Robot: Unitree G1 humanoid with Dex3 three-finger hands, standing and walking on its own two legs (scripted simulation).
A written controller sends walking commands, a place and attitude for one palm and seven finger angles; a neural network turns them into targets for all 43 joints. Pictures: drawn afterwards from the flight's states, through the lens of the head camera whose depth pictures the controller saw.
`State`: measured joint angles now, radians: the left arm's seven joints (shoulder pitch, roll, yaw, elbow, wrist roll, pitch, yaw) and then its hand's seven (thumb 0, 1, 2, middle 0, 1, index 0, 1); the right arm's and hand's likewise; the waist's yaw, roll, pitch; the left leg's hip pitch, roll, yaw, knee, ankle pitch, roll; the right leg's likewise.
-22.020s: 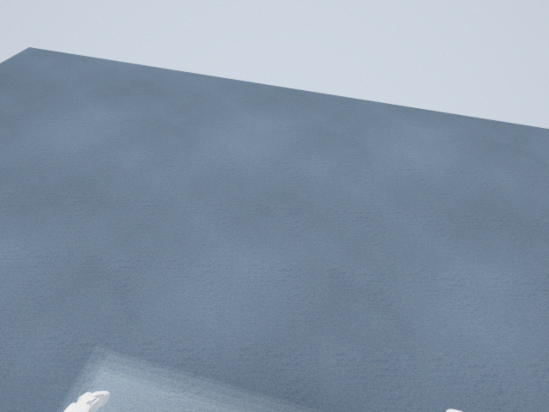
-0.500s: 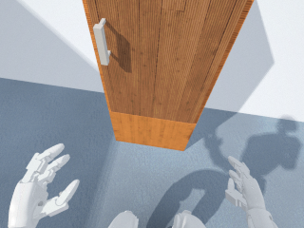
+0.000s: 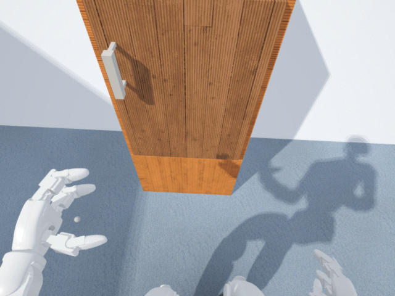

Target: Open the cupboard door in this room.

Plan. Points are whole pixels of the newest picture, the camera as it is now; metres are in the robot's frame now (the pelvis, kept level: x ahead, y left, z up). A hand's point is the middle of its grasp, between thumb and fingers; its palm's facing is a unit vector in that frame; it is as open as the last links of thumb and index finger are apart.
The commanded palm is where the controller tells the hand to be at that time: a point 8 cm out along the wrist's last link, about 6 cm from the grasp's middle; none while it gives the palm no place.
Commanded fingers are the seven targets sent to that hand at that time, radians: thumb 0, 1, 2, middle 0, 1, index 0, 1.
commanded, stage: raise the hand with hooked fingers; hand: left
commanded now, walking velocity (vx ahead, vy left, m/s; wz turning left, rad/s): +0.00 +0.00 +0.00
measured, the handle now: (116, 71) +0.61 +0.24 +0.09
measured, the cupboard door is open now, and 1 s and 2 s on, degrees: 0 0 0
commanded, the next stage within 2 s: move the hooked fingers beside the handle in 1.02 s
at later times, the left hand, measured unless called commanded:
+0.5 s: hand (45, 167) +0.31 +0.29 +0.11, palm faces +0.07 -1.00 -0.05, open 13.9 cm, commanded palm +0.28 +0.33 +0.11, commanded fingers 0.00 -0.50 0.30 -0.30 -1.20 -0.30 -1.20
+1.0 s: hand (47, 168) +0.31 +0.28 +0.11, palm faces +0.04 -1.00 -0.04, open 14.0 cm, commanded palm +0.28 +0.33 +0.11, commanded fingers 0.00 -0.50 0.30 -0.30 -1.20 -0.30 -1.20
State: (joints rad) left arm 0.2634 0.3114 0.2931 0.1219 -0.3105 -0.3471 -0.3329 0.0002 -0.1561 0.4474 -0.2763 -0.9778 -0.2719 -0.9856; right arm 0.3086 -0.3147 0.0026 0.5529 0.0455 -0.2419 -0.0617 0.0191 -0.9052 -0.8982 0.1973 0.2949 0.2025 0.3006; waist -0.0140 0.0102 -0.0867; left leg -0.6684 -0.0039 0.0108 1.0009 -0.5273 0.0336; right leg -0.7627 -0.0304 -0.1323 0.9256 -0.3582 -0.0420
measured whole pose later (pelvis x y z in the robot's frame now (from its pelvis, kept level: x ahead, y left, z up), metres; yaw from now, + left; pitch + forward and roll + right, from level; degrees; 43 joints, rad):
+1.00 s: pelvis +0.01 +0.01 +0.03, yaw -1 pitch +7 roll -1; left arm -0.06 0.41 0.43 0.41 -0.34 -0.25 -0.47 -0.01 -0.50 0.30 -0.30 -1.20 -0.30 -1.20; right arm 0.30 -0.28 0.06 0.56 0.03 -0.19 -0.06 0.02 -0.90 -0.90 0.20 0.30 0.20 0.30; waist 0.00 0.01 -0.06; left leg -0.47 -0.01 0.03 0.81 -0.46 0.04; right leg -0.57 -0.02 -0.11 0.74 -0.29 -0.03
